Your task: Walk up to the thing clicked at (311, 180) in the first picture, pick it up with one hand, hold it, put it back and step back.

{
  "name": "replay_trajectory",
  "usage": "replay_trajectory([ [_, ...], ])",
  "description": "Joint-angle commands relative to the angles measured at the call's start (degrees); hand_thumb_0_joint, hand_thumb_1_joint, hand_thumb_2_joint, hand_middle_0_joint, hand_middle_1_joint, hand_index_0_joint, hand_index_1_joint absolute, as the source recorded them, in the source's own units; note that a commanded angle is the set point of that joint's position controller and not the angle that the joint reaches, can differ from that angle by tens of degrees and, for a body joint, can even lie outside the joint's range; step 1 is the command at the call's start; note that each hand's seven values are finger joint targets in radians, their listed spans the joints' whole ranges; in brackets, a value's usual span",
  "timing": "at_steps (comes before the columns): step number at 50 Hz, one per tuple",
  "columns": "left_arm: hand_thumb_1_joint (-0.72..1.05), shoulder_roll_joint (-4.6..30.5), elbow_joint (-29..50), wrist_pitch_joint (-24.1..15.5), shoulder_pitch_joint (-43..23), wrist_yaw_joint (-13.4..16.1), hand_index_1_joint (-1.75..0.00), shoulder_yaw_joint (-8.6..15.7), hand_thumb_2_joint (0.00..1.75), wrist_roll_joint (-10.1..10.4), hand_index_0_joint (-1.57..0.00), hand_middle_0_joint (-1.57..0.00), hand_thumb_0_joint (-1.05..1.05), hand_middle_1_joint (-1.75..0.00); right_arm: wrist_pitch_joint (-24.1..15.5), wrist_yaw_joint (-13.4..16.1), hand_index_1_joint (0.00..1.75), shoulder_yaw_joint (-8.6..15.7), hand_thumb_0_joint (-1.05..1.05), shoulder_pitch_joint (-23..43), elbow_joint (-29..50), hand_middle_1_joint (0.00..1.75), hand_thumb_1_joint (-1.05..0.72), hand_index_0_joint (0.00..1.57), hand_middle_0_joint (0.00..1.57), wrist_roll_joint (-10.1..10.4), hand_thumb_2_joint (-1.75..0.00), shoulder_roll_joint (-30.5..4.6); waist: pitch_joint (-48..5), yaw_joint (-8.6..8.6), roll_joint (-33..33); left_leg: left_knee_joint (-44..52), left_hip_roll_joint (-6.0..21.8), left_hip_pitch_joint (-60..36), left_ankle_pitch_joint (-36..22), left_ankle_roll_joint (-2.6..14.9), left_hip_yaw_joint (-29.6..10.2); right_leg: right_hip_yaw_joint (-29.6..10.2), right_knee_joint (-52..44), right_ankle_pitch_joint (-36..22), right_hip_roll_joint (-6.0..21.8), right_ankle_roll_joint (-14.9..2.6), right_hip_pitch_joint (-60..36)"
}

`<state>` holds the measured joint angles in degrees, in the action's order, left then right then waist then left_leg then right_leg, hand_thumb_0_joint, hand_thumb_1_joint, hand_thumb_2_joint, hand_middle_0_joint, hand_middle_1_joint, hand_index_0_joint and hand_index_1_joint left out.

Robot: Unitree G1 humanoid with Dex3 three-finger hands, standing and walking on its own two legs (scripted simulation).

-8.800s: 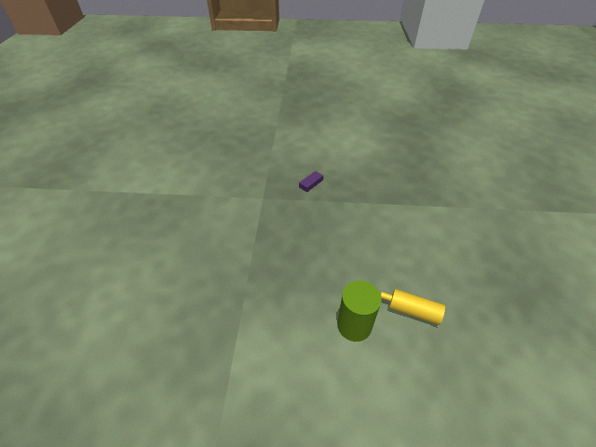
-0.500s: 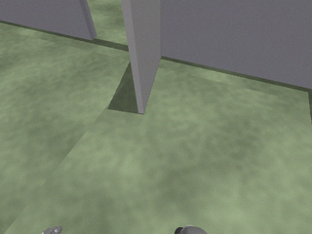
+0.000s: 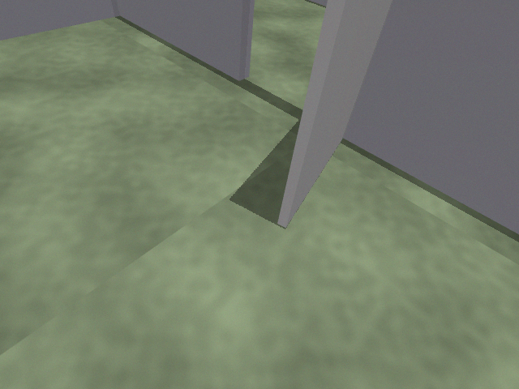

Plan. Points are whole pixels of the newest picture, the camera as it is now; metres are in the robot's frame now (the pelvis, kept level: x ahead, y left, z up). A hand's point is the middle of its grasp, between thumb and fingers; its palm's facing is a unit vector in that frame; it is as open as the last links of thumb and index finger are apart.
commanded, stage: walk up
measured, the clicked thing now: out of the picture -0.06 +1.35 -0.74
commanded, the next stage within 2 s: stand in 1.72 s
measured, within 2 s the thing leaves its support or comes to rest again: neither
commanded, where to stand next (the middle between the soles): +0.18 -0.04 m, yaw +13 degrees
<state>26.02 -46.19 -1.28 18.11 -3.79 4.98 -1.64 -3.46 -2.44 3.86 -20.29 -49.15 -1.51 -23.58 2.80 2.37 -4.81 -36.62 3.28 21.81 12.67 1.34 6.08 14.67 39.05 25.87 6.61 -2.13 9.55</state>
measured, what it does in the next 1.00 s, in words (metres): walks ahead, turning left: right foot, then left foot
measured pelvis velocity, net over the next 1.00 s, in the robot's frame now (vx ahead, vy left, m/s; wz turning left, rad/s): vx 0.11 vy -0.06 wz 0.27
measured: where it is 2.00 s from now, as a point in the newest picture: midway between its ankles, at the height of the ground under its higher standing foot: outside the picture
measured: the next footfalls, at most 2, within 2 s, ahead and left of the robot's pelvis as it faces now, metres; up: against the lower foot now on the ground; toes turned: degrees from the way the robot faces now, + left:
right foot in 0.42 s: +0.22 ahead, -0.17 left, +0.00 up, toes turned +9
left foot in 0.76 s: +0.13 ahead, +0.06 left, +0.00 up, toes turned +16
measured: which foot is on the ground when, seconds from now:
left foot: down 0.00-0.44, up 0.46-0.74, down 0.76-1.00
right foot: down 0.00-0.00, up 0.02-0.40, down 0.42-1.00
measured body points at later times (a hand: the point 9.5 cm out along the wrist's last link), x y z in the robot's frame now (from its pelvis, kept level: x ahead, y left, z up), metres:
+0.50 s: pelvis +0.09 -0.06 +0.00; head +0.12 -0.08 +0.44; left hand +0.11 +0.26 -0.11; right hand +0.21 -0.37 -0.13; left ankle +0.08 +0.09 -0.70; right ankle +0.18 -0.18 -0.72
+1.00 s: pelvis +0.11 -0.06 +0.01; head +0.12 -0.05 +0.46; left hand +0.09 +0.25 -0.12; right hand +0.26 -0.36 -0.11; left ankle +0.09 +0.05 -0.72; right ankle +0.18 -0.18 -0.72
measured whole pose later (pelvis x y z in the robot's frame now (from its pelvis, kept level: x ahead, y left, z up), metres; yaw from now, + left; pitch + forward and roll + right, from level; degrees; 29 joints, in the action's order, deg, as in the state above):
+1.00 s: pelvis +0.11 -0.06 +0.01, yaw +16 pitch -2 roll -1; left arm 21.6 -58.3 -1.5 10.4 -0.5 1.0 -0.3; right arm -0.2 -0.2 0.9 -11.2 -58.0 -0.6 -22.7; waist 3.8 0.6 -0.8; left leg -35.9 0.4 15.1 18.4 0.4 -0.1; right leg 5.3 33.6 14.0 3.3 0.5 16.7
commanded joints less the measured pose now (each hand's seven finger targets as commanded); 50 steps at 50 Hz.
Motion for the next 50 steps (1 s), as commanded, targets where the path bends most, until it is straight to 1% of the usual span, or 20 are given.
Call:
replay_trajectory([
  [1, 0.9, 8.6, 5.8, -0.5, -0.1, 0.6, -0.3, 2.1, 0.9, 0.5, -0.2, -0.2, 0.0, -0.3, -2.7, 3.0, 0.3, 5.8, 0.0, -10.7, 4.7, 0.3, -0.9, 0.2, 0.2, 1.1, -0.9, -21.3, -2.0, -6.08, 19.0, 21.9, 21.8, -21.8, 14.4, 14.32, -47.6, -12.0, 27.6, 6.7, -3.6, -0.14, 32.0],
  [2, 0.9, 10.9, 5.5, -0.4, -1.7, 1.1, -0.3, 2.4, 0.9, 0.2, -0.2, -0.2, 0.0, -0.3, -2.6, 3.1, 0.3, 5.7, 0.0, -8.6, 4.7, 0.3, -0.9, 0.2, 0.2, 1.5, -0.9, -20.0, 0.3, -5.16, 14.7, 20.9, 22.3, -20.2, 9.1, 15.89, -45.5, -14.9, 28.8, 5.5, -0.8, -0.17, 32.6],
  [6, 0.9, 9.0, 2.7, 0.4, 0.8, 0.9, -0.3, 2.4, 0.9, 1.0, -0.2, -0.2, 0.0, -0.3, -3.6, 3.8, 0.3, 3.4, 0.0, -6.2, 5.4, 0.3, -0.9, 0.2, 0.2, 2.1, -0.9, -15.6, -1.4, -2.49, 10.5, 15.5, 12.1, -15.1, -14.1, 9.51, -21.4, -17.3, 23.8, -4.4, 1.8, 0.34, 25.1],
  [12, 0.9, 8.1, 0.7, 1.5, 0.0, 0.4, -0.3, 2.3, 0.9, 1.0, -0.2, -0.2, 0.0, -0.3, -3.5, 3.6, 0.3, 3.2, 0.0, -1.7, 6.7, 0.3, -0.9, 0.2, 0.2, 1.2, -0.9, -16.1, 2.0, -1.76, 14.1, 18.5, 8.1, -3.4, -3.4, 9.63, -15.0, -14.3, 13.3, -10.5, 1.2, 2.47, 19.1],
  [17, 0.9, 6.5, -1.4, 0.3, -1.2, 1.7, -0.3, 1.9, 0.9, 1.3, -0.2, -0.2, 0.0, -0.3, -1.6, 3.5, 0.3, 2.5, 0.0, 1.7, 6.6, 0.3, -0.9, 0.2, 0.2, 0.7, -0.9, -15.1, 0.5, -1.48, 15.6, 10.2, 7.6, 2.8, -14.3, 9.47, -12.9, -11.1, 2.8, -13.6, -2.1, 2.19, 7.8],
  [20, 0.9, 7.0, -3.7, -1.1, 1.9, 2.7, -0.3, 1.8, 0.9, 0.7, -0.2, -0.2, 0.0, -0.3, 0.0, 3.7, 0.3, 0.9, 0.0, 2.3, 6.4, 0.3, -0.9, 0.2, 0.2, 1.9, -0.9, -10.9, -3.8, 0.89, 7.5, -2.8, 2.5, 3.1, -6.5, 5.01, -10.5, -11.9, -10.0, -17.7, -3.4, -0.07, -1.6],
  [22, 0.9, 12.6, -1.4, -1.8, -1.1, 3.1, -0.3, 2.5, 0.9, -0.1, -0.2, -0.2, 0.0, -0.3, 0.8, 4.3, 0.3, -1.3, 0.0, -2.5, 5.8, 0.3, -0.9, 0.2, 0.2, 2.0, -0.9, -5.2, -3.3, -1.2, -8.3, -15.9, -6.0, 9.9, 18.8, 0.7, -8.4, -37.3, -21.6, -10.4, 15.6, -4.94, -0.3],
  [23, 0.9, 15.2, -1.1, -1.5, -4.4, 3.2, -0.3, 3.0, 0.9, 0.0, -0.2, -0.2, 0.0, -0.3, 1.2, 5.1, 0.3, 0.4, 0.0, -1.0, 4.9, 0.3, -0.9, 0.2, 0.2, 1.9, -0.9, -9.8, -3.5, 0.02, -9.0, -19.7, -4.1, 8.5, 22.4, 0.8, -9.9, -40.3, -22.5, -6.5, 18.9, -10.71, 3.2],
  [24, 0.9, 14.0, -1.0, -1.2, -5.4, 3.2, -0.3, 2.9, 0.9, 0.2, -0.2, -0.2, 0.0, -0.3, 1.2, 5.2, 0.3, 1.0, 0.0, 0.0, 3.8, 0.3, -0.9, 0.2, 0.2, 1.5, -0.9, -11.7, -2.3, -0.38, -8.5, -21.3, -2.6, 8.8, 22.1, 0.82, -10.5, -39.4, -22.4, -5.1, 18.1, -11.32, 4.6],
  [27, 0.9, 10.6, -1.8, -1.4, -6.3, 3.6, -0.3, 1.5, 0.9, 0.1, -0.2, -0.2, 0.0, -0.3, 1.4, 4.2, 0.3, 1.0, 0.0, 0.2, 0.5, 0.3, -0.9, 0.2, 0.2, 1.9, -0.9, -11.0, -2.9, -0.91, -8.3, -18.8, -2.8, 7.7, 15.5, 0.12, -9.8, -26.1, -19.1, -7.4, 9.6, -7.42, 2.5],
  [34, 0.9, 11.4, -2.0, -0.9, -8.1, 3.4, -0.3, 1.8, 0.9, 0.0, -0.2, -0.2, 0.0, -0.3, 1.7, 2.8, 0.3, 0.8, 0.0, 3.2, -2.3, 0.3, -0.9, 0.2, 0.2, 0.6, -0.9, -10.2, -2.9, 0.01, -6.8, -6.3, -2.6, 1.7, 12.9, -0.46, -4.6, -22.0, -18.7, -3.2, 11.4, -8.89, 4.9],
  [37, 0.9, 10.7, -2.2, -0.2, -10.4, 3.1, -0.3, 1.0, 0.9, 0.7, -0.2, -0.2, 0.0, -0.3, 1.0, 2.8, 0.3, 1.0, 0.0, 1.4, -4.5, 0.3, -0.9, 0.2, 0.2, 0.2, -0.9, -9.6, -3.7, -2.69, -2.7, 6.5, -3.8, -8.9, 4.3, 0.49, -2.9, -18.8, -13.1, -2.9, 11.1, -7.0, 11.1],
  [38, 0.9, 8.7, -2.4, -0.1, -10.0, 3.1, -0.3, 0.2, 0.9, 1.0, -0.2, -0.2, 0.0, -0.3, 0.7, 3.0, 0.3, 1.3, 0.0, 1.1, -5.1, 0.3, -0.9, 0.2, 0.2, 0.0, -0.9, -10.4, -4.7, -3.15, 0.7, 9.7, -3.5, -12.0, 3.8, 1.1, -4.6, -17.1, -9.7, -3.6, 10.0, -5.06, 12.3],
  [40, 0.9, 3.6, -2.8, 0.3, -9.0, 3.0, -0.3, -1.4, 0.9, 2.0, -0.2, -0.2, 0.0, -0.3, 0.3, 3.1, 0.3, 2.0, 0.0, 6.9, -3.0, 0.3, -0.9, 0.2, 0.2, -0.7, -0.9, -16.0, -3.0, -1.37, 16.6, 20.8, 10.4, -10.6, 17.3, 6.55, -31.5, -10.5, 1.8, 1.3, -0.9, 1.33, 20.8],
  [41, 0.9, 7.6, -4.0, 0.6, -11.1, 3.5, -0.3, -0.3, 0.9, 1.6, -0.2, -0.2, 0.0, -0.3, 0.6, 3.1, 0.3, 2.3, 0.0, 8.9, -2.9, 0.3, -0.9, 0.2, 0.2, -0.1, -0.9, -17.7, -0.4, -2.79, 15.5, 21.9, 13.9, -2.7, 21.9, 11.05, -33.0, -12.7, 5.9, 5.7, -1.5, 1.11, 16.1],
  [42, 0.9, 8.8, -5.3, 0.4, -10.5, 3.4, -0.3, 0.0, 0.9, 1.4, -0.2, -0.2, 0.0, -0.3, 1.0, 3.0, 0.3, 2.0, 0.0, 11.1, -3.1, 0.3, -0.9, 0.2, 0.2, 0.1, -0.9, -16.3, 1.6, -1.51, 13.7, 20.9, 12.9, 2.3, 22.5, 11.8, -30.1, -13.6, 6.0, 3.7, -0.9, 1.05, 11.0],
  [44, 0.9, 6.8, -6.7, -0.5, -8.5, 3.3, -0.3, -0.5, 0.9, 1.5, -0.2, -0.2, 0.0, -0.3, 1.1, 3.0, 0.3, 0.1, 0.0, 13.5, -3.1, 0.3, -0.9, 0.2, 0.2, 0.2, -0.9, -12.2, 0.6, -0.15, 12.6, 14.7, 6.4, -3.4, 3.9, 7.33, -18.5, -12.2, -5.1, -2.7, -2.2, 0.78, 9.7],
  [46, 0.9, 7.4, -8.6, -1.6, -5.1, 4.0, -0.3, -0.7, 0.9, 1.5, -0.2, -0.2, 0.0, -0.3, 0.9, 2.7, 0.3, -0.5, 0.0, 14.0, -3.2, 0.3, -0.9, 0.2, 0.2, 1.3, -0.9, -10.3, -5.1, 0.96, 10.3, 6.9, 3.7, -4.4, -12.5, 3.4, -12.9, -13.4, -12.3, -22.1, -0.3, 0.1, -0.2],
  [47, 0.9, 8.7, -9.0, -1.9, -6.2, 4.4, -0.3, -0.4, 0.9, 1.3, -0.2, -0.2, 0.0, -0.3, 1.0, 2.6, 0.3, -0.7, 0.0, 12.6, -3.6, 0.3, -0.9, 0.2, 0.2, 1.7, -0.9, -9.4, -7.5, 0.12, 7.3, 4.0, 1.8, -4.3, -13.5, 2.01, -10.9, -16.0, -12.7, -28.7, 2.1, -0.95, -3.5],
  [50, 0.9, 10.6, -8.4, -1.6, -13.3, 4.1, -0.3, -1.2, 0.9, 1.0, -0.2, -0.2, 0.0, -0.3, 1.8, 2.7, 0.3, -0.5, 0.0, 8.3, -6.7, 0.3, -0.9, 0.2, 0.2, 1.2, -0.9, -9.6, -3.2, -3.57, 5.2, 9.6, -0.1, -7.7, 5.6, 1.68, -10.8, -21.8, -15.6, -8.9, 6.4, -2.99, 6.3],
])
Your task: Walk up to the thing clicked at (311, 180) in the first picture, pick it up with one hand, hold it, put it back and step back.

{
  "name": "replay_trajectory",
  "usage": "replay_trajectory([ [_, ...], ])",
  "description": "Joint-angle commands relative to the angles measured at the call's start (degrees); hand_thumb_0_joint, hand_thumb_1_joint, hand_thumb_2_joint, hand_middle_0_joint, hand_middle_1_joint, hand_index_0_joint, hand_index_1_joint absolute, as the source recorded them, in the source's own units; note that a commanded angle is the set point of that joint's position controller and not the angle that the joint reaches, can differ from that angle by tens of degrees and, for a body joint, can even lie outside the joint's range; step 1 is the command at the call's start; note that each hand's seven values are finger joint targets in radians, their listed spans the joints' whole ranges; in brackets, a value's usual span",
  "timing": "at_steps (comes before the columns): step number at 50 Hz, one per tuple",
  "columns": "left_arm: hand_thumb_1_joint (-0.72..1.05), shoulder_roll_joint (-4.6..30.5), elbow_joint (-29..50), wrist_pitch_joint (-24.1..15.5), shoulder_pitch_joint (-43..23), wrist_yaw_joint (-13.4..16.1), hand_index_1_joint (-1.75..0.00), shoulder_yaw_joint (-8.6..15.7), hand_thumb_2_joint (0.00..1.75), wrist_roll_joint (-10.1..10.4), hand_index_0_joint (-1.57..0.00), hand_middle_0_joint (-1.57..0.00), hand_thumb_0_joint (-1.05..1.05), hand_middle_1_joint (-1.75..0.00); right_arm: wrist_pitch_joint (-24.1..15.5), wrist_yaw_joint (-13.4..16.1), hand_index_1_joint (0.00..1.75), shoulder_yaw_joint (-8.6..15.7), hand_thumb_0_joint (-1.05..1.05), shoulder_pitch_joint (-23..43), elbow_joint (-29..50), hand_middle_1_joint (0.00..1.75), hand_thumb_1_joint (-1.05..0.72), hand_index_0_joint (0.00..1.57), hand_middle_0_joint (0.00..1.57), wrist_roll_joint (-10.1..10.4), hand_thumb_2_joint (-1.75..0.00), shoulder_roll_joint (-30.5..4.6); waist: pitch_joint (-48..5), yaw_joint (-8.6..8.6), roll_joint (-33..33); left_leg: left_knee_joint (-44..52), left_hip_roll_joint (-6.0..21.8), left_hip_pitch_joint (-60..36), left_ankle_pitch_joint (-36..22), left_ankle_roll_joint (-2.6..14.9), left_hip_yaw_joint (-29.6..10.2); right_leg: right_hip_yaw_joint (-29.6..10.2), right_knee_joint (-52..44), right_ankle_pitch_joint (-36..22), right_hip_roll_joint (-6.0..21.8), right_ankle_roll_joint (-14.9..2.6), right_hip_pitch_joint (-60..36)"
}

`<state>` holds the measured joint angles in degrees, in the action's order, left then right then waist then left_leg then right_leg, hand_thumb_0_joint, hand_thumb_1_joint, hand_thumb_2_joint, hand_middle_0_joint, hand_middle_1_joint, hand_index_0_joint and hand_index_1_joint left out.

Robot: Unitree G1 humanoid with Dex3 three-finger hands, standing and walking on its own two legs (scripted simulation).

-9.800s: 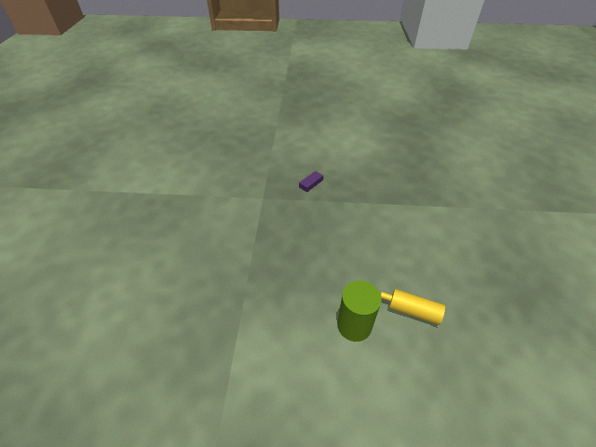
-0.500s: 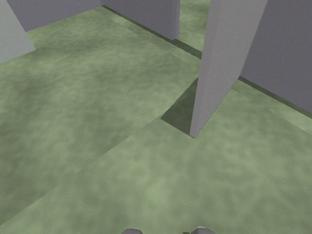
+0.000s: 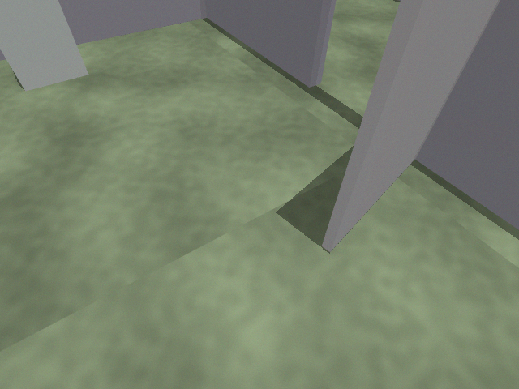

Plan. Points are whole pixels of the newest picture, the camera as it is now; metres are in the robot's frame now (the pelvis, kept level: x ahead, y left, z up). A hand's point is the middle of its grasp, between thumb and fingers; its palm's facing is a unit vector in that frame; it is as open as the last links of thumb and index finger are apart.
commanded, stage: walk up
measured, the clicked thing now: out of the picture +0.21 +1.40 -0.75
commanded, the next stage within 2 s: stand in 0.72 s
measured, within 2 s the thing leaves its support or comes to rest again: neither
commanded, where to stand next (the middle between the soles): +0.08 +0.00 m, yaw -3 degrees
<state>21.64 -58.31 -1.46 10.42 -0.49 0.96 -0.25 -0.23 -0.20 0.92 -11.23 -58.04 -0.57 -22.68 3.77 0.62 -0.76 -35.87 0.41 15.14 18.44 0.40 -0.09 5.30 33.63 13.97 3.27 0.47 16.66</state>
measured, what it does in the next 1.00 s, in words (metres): stands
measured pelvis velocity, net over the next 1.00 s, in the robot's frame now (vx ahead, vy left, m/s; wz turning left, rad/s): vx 0.02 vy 0.00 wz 0.02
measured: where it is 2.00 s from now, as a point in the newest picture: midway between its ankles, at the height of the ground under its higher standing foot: outside the picture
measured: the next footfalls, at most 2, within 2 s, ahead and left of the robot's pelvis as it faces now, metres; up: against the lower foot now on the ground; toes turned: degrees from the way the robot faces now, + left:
none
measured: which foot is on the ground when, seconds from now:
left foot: down 0.00-1.00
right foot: down 0.00-1.00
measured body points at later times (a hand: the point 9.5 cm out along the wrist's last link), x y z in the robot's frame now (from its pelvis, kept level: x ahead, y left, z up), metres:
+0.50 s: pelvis +0.03 +0.01 +0.02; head +0.03 +0.01 +0.47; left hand +0.11 +0.32 -0.11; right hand +0.13 -0.30 -0.11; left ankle +0.01 +0.12 -0.73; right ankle +0.04 -0.13 -0.73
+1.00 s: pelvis +0.02 +0.00 +0.02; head +0.03 +0.00 +0.47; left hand +0.11 +0.30 -0.11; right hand +0.13 -0.30 -0.11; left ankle +0.01 +0.12 -0.73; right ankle +0.04 -0.13 -0.73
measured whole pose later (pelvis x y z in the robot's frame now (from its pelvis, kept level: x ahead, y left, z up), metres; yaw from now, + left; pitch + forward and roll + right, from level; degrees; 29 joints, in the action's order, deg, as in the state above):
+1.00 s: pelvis +0.02 +0.00 +0.02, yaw +1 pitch -3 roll +0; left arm 19.7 -66.0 -0.7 3.6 -0.1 -0.3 -0.2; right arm -0.1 0.0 0.0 -3.2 -65.5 -0.5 -19.5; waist 3.5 0.5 -0.2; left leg -17.1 -0.5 4.0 10.5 0.1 -0.7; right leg 6.3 17.8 8.6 3.5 1.1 6.5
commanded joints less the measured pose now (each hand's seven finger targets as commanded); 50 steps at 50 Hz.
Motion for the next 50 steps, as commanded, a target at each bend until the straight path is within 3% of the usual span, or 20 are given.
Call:
replay_trajectory([
  [1, 0.9, 13.4, 3.8, -1.3, -6.1, 0.6, -0.3, 2.3, 0.9, -0.2, -0.2, -0.2, 0.0, -0.3, -1.5, 0.4, 0.3, 2.7, 0.0, 0.8, 1.9, 0.3, -0.9, 0.2, 0.2, -0.1, -0.9, -11.7, -3.1, -1.57, 2.4, 11.0, 4.5, -1.2, 1.2, 3.24, -7.3, -10.0, -9.9, 6.2, 7.5, -4.41, 0.2],
  [3, 0.9, 12.1, 2.2, -1.3, -5.6, 0.5, -0.3, 1.7, 0.9, 0.0, -0.2, -0.2, 0.0, -0.3, -1.6, 0.0, 0.3, 2.7, 0.0, 4.2, 1.6, 0.3, -0.9, 0.2, 0.2, 0.0, -0.9, -12.3, -1.6, -0.15, 1.8, 13.1, 6.1, 1.7, 1.1, 3.93, -9.4, -6.5, -10.8, 7.5, 4.1, -3.17, -2.0],
  [6, 0.9, 12.4, 1.0, -1.6, -5.3, 0.4, -0.3, 1.7, 0.9, -0.1, -0.2, -0.2, 0.0, -0.3, -1.8, 0.0, 0.3, 1.9, 0.0, 4.9, 1.1, 0.3, -0.9, 0.2, 0.2, 0.1, -0.9, -11.8, -3.0, 0.03, 0.5, 14.0, 5.4, 1.4, -3.1, 3.26, -8.3, -7.2, -12.2, 2.1, 5.3, -2.97, -6.0],
  [9, 0.9, 12.3, -0.1, -1.9, -5.9, 0.6, -0.3, 1.6, 0.9, 0.1, -0.2, -0.2, 0.0, -0.3, -2.1, 0.1, 0.3, 1.7, 0.0, 4.8, 0.0, 0.3, -0.9, 0.2, 0.2, 0.2, -0.9, -11.5, -6.7, -0.36, -0.3, 12.9, 5.3, -3.4, -14.4, 2.57, -7.0, -6.4, -11.4, -9.1, 6.1, -2.8, -9.0],
  [11, 0.9, 12.0, -0.6, -1.8, -6.2, 0.7, -0.3, 1.5, 0.9, 0.4, -0.2, -0.2, 0.0, -0.3, -2.2, 0.3, 0.3, 1.7, 0.0, 5.3, -0.7, 0.3, -0.9, 0.2, 0.2, 0.2, -0.9, -11.5, -8.1, 0.01, 0.6, 13.4, 5.8, -5.3, -19.4, 2.45, -6.9, -5.3, -10.6, -12.5, 5.9, -2.29, -10.1],
  [16, 0.9, 11.6, -2.2, -1.5, -7.1, 0.9, -0.3, 1.4, 0.9, 0.2, -0.2, -0.2, 0.0, -0.3, -1.8, 0.4, 0.3, 1.9, 0.0, 7.3, -1.5, 0.3, -0.9, 0.2, 0.2, 0.4, -0.9, -11.0, -7.7, 0.19, 0.6, 14.9, 6.0, -6.3, -20.3, 2.28, -6.5, -4.7, -12.3, -12.5, 6.0, -1.79, -11.7],
  [22, 0.9, 11.5, -3.1, -1.2, -8.3, 0.9, -0.3, 1.5, 0.9, -0.3, -0.2, -0.2, 0.0, -0.3, -1.5, 0.3, 0.3, 2.0, 0.0, 9.1, -2.3, 0.3, -0.9, 0.2, 0.2, 0.2, -0.9, -10.9, -5.4, 0.16, 1.1, 17.4, 5.7, -4.8, -15.8, 2.07, -6.5, -4.3, -14.4, -8.8, 5.8, -1.26, -12.2],
  [35, 0.9, 11.5, -3.9, -1.0, -9.3, 0.9, -0.3, 1.8, 0.9, -0.4, -0.2, -0.2, 0.0, -0.3, -1.4, 0.3, 0.3, 1.9, 0.0, 9.2, -3.4, 0.3, -0.9, 0.2, 0.2, 0.1, -0.9, -10.6, -6.1, -0.09, 2.0, 18.9, 5.6, -6.2, -18.2, 1.36, -6.2, -4.1, -15.4, -10.5, 5.8, -0.84, -14.4],
  [36, 0.9, 10.5, -4.1, -0.8, -9.9, 1.1, -0.3, 1.2, 0.9, 0.0, -0.2, -0.2, 0.0, -0.3, -1.6, 0.5, 0.3, 1.5, 0.0, 11.1, -3.1, 0.3, -0.9, 0.2, 0.2, 0.3, -0.9, -9.6, -5.2, 0.13, 1.5, 19.9, 7.3, -6.5, -25.1, 0.8, -7.2, -4.5, -15.1, -15.1, 6.1, -0.73, -14.2],
  [41, 0.9, 10.0, -4.2, -0.4, -8.4, 1.2, -0.3, 1.3, 0.9, 0.1, -0.2, -0.2, 0.0, -0.3, -1.6, 1.0, 0.3, 1.8, 0.0, 9.7, -3.8, 0.3, -0.9, 0.2, 0.2, 0.5, -0.9, -10.5, -9.4, -0.07, 2.0, 18.7, 7.6, -10.9, -33.4, 0.35, -5.9, -3.9, -14.5, -21.6, 6.2, -0.83, -16.9],
  [48, 0.9, 10.3, -4.8, -0.1, -9.4, 1.0, -0.3, 1.2, 0.9, -0.1, -0.2, -0.2, 0.0, -0.3, -1.3, 0.8, 0.3, 1.4, 0.0, 10.6, -4.2, 0.3, -0.9, 0.2, 0.2, 0.3, -0.9, -9.4, -5.9, -0.3, 1.9, 21.9, 6.9, -7.2, -19.3, 0.05, -5.8, -4.6, -17.5, -10.9, 6.1, -0.7, -15.8],
  [50, 0.9, 10.2, -4.7, -0.2, -9.0, 1.0, -0.3, 1.0, 0.9, -0.2, -0.2, -0.2, 0.0, -0.3, -1.3, 0.7, 0.3, 1.5, 0.0, 10.7, -4.2, 0.3, -0.9, 0.2, 0.2, 0.3, -0.9, -9.5, -6.6, -0.28, 1.2, 21.9, 6.9, -8.4, -20.5, -0.03, -5.8, -4.7, -17.9, -12.0, 6.2, -0.8, -15.3],
])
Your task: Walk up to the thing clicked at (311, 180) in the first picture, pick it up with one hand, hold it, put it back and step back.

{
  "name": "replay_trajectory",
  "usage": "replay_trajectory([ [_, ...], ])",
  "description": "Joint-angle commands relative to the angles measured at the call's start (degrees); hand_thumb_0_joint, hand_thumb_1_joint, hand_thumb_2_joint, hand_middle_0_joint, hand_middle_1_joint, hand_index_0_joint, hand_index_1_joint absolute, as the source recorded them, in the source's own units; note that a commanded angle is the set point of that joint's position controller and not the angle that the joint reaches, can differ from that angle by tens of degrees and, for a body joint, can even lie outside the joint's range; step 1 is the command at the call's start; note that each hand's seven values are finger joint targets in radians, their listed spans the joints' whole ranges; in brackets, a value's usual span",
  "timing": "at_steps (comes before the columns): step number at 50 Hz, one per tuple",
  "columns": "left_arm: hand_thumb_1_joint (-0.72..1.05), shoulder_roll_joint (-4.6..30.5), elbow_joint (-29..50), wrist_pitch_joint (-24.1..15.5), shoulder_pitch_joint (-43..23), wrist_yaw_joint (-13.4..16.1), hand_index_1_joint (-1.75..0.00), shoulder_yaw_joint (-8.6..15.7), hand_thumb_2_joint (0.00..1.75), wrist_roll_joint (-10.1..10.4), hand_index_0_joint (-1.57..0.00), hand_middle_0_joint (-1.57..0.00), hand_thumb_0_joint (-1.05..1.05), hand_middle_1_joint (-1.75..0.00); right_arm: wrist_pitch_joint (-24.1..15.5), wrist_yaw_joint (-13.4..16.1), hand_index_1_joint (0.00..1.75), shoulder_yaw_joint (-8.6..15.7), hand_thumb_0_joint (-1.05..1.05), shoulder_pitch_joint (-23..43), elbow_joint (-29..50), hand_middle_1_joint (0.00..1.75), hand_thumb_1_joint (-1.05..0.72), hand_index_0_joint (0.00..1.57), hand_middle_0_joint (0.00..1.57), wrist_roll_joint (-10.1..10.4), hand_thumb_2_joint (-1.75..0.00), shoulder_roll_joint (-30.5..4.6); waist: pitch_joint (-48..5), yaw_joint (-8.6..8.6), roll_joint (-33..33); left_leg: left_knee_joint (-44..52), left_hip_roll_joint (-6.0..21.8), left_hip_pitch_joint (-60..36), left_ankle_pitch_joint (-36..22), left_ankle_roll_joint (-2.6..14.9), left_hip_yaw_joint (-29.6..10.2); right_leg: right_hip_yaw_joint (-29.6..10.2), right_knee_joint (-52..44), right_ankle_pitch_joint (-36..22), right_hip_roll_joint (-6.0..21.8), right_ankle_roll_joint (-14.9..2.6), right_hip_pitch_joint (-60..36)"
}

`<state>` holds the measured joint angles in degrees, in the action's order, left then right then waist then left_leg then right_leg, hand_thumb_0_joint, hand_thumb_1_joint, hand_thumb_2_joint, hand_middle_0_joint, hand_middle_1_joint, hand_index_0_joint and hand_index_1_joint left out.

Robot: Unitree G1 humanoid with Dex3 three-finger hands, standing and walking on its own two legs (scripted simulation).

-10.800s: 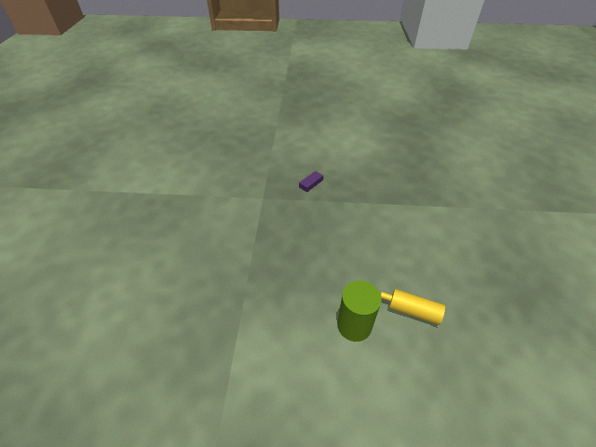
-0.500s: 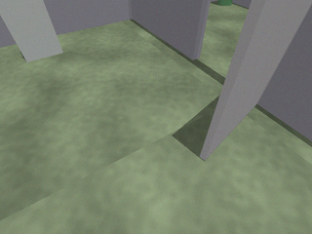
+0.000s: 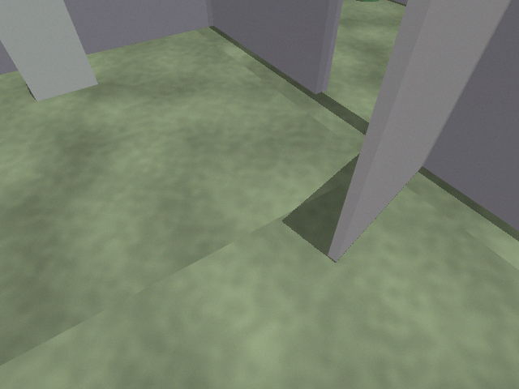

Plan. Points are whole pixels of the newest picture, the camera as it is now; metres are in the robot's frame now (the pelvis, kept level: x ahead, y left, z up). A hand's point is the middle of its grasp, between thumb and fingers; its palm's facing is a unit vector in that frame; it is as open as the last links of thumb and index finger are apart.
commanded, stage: stand
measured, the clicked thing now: out of the picture +0.21 +1.40 -0.77
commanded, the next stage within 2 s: none
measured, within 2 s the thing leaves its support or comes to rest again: neither
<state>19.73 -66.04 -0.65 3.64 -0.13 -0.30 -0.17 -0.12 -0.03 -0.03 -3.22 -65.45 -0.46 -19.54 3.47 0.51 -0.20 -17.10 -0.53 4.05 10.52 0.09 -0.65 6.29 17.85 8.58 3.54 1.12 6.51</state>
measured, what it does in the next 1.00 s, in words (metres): stands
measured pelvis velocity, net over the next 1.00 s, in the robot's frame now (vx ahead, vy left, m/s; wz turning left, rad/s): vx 0.00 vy -0.03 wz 0.00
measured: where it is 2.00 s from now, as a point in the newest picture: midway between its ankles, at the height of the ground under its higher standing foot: outside the picture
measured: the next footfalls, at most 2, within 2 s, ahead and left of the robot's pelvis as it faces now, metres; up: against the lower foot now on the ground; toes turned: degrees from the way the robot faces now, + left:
none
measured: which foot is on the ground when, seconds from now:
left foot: down 0.00-1.00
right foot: down 0.00-1.00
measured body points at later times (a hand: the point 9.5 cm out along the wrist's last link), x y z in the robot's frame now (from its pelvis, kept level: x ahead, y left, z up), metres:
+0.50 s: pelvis -0.02 -0.02 +0.00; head -0.01 -0.02 +0.45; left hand +0.05 +0.28 -0.13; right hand +0.05 -0.32 -0.14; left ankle -0.01 +0.12 -0.75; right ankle +0.01 -0.13 -0.75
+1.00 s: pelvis +0.00 -0.03 +0.00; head +0.00 -0.04 +0.45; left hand +0.08 +0.27 -0.13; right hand +0.07 -0.33 -0.14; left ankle -0.01 +0.12 -0.75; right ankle +0.01 -0.13 -0.75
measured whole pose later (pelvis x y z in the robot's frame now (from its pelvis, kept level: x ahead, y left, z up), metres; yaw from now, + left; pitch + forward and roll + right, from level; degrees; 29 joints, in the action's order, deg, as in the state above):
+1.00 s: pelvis +0.00 -0.03 +0.00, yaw +0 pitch -2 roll +0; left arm 19.9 -65.3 -0.9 4.9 -0.6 -0.2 -0.2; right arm -0.3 -0.2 -0.7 -6.2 -65.1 -1.0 -20.2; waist 2.2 0.5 1.0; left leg -17.3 2.3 5.1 10.2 -2.6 -1.2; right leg 6.9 19.0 9.0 0.8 -1.6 8.0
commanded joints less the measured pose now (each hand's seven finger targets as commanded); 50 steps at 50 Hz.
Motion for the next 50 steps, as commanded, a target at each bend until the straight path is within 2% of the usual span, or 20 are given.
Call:
replay_trajectory([
  [1, 0.9, 12.3, 3.2, -1.1, -2.5, 0.6, -0.3, 2.4, 0.9, -0.3, -0.2, -0.2, 0.0, -0.3, -1.5, 0.6, 0.3, 2.4, 0.0, 2.4, 3.1, 0.3, -0.9, 0.2, 0.2, 0.2, -0.9, -12.7, -6.6, -0.3, 0.6, 2.9, 7.9, 2.7, -12.3, 0.36, -5.1, -5.9, -2.0, -7.2, 6.1, -1.52, -5.6],
  [2, 0.9, 12.4, 3.2, -1.2, -2.3, 0.6, -0.3, 2.4, 0.9, -0.2, -0.2, -0.2, 0.0, -0.3, -1.6, 0.5, 0.3, 2.3, 0.0, 2.5, 3.0, 0.3, -0.9, 0.2, 0.2, 0.1, -0.9, -12.2, -6.7, -0.12, 0.4, 3.0, 8.1, 1.6, -13.2, 0.18, -5.2, -6.0, -1.8, -7.7, 6.1, -1.62, -4.9],
  [9, 0.9, 12.3, 3.1, -1.2, -2.5, 0.5, -0.3, 2.5, 0.9, -0.2, -0.2, -0.2, 0.0, -0.3, -1.5, 0.3, 0.3, 2.4, 0.0, 2.2, 2.9, 0.3, -0.9, 0.2, 0.2, -0.1, -0.9, -12.4, -5.0, -0.4, 0.4, 3.5, 7.6, 3.6, -7.8, 0.24, -5.1, -6.4, -3.3, -3.9, 6.1, -1.62, -3.9],
  [12, 0.9, 12.5, 3.1, -1.1, -1.8, 0.5, -0.3, 2.6, 0.9, -0.2, -0.2, -0.2, 0.0, -0.3, -1.4, 0.2, 0.3, 2.3, 0.0, 2.1, 2.7, 0.3, -0.9, 0.2, 0.2, -0.1, -0.9, -12.0, -3.3, 0.08, 0.3, 4.0, 7.4, 4.4, -4.0, 0.11, -5.4, -6.4, -3.9, 1.4, 5.6, -1.49, -2.2],
  [18, 0.9, 13.4, 3.5, -0.9, -2.3, 0.4, -0.3, 2.8, 0.9, -0.5, -0.2, -0.2, 0.0, -0.3, -1.1, -0.1, 0.3, 2.4, 0.0, -0.3, 2.5, 0.3, -0.9, 0.2, 0.2, -0.3, -0.9, -12.1, -2.1, -0.66, -1.2, 2.5, 6.5, 4.8, 1.8, 0.47, -4.9, -8.8, -6.6, 12.6, 6.3, -1.93, 2.1],
  [22, 0.9, 13.4, 3.7, -1.0, -1.5, 0.2, -0.3, 2.9, 0.9, -0.4, -0.2, -0.2, 0.0, -0.3, -1.2, -0.2, 0.3, 2.3, 0.0, -0.4, 2.8, 0.3, -0.9, 0.2, 0.2, -0.5, -0.9, -11.8, -3.4, -0.16, -0.1, 2.8, 6.8, 5.7, -0.1, 0.59, -5.2, -8.7, -5.3, 9.1, 6.0, -2.1, 0.3],
  [24, 0.9, 13.2, 3.7, -1.1, -1.0, 0.2, -0.3, 2.9, 0.9, -0.2, -0.2, -0.2, 0.0, -0.3, -1.4, 0.0, 0.3, 2.3, 0.0, -0.3, 2.9, 0.3, -0.9, 0.2, 0.2, -0.5, -0.9, -12.1, -5.0, 0.12, 0.8, 2.7, 7.5, 4.8, -2.5, 0.63, -5.5, -8.2, -4.0, 4.1, 5.7, -2.16, -1.2],
  [26, 0.9, 12.9, 3.6, -1.1, -0.8, 0.2, -0.3, 2.8, 0.9, -0.3, -0.2, -0.2, 0.0, -0.3, -1.5, 0.2, 0.3, 2.3, 0.0, -0.3, 2.9, 0.3, -0.9, 0.2, 0.2, -0.5, -0.9, -12.4, -5.3, 0.04, 1.1, 2.4, 7.6, 4.8, -3.5, 0.52, -5.5, -8.1, -3.3, 1.7, 5.7, -2.21, -1.6],
  [35, 0.9, 12.9, 3.4, -0.9, -0.2, 0.2, -0.3, 2.7, 0.9, -0.2, -0.2, -0.2, 0.0, -0.3, -1.4, 0.5, 0.3, 1.8, 0.0, -1.4, 2.5, 0.3, -0.9, 0.2, 0.2, -0.3, -0.9, -12.6, -5.5, 0.01, 1.0, 2.3, 8.0, 4.0, -5.9, 0.18, -5.2, -7.7, -2.2, -2.3, 5.7, -2.26, -2.4],
  [43, 0.9, 13.0, 3.7, -1.0, -1.0, 0.2, -0.3, 2.6, 0.9, -0.1, -0.2, -0.2, 0.0, -0.3, -1.3, 0.4, 0.3, 1.5, 0.0, -1.7, 2.7, 0.3, -0.9, 0.2, 0.2, -0.3, -0.9, -12.3, -3.6, -0.03, 0.0, 2.4, 7.9, 5.0, -4.3, 0.09, -5.0, -8.0, -3.2, 0.1, 5.4, -2.04, -1.2],
  [48, 0.9, 12.8, 3.8, -1.2, -1.0, 0.2, -0.3, 2.6, 0.9, -0.2, -0.2, -0.2, 0.0, -0.3, -1.5, 0.4, 0.3, 1.5, 0.0, -1.5, 3.3, 0.3, -0.9, 0.2, 0.2, -0.3, -0.9, -12.3, -5.1, -0.07, -0.1, 2.4, 8.2, 3.7, -6.7, 0.02, -4.8, -7.6, -2.5, -4.0, 5.4, -2.01, -2.5],
  [50, 0.9, 13.0, 3.8, -1.3, -1.1, 0.3, -0.3, 2.6, 0.9, -0.2, -0.2, -0.2, 0.0, -0.3, -1.4, 0.4, 0.3, 1.5, 0.0, -1.4, 3.3, 0.3, -0.9, 0.2, 0.2, -0.2, -0.9, -12.3, -4.5, -0.17, 0.0, 2.3, 8.0, 3.6, -5.9, -0.07, -4.7, -7.6, -3.0, -3.0, 5.2, -1.79, -1.7],
])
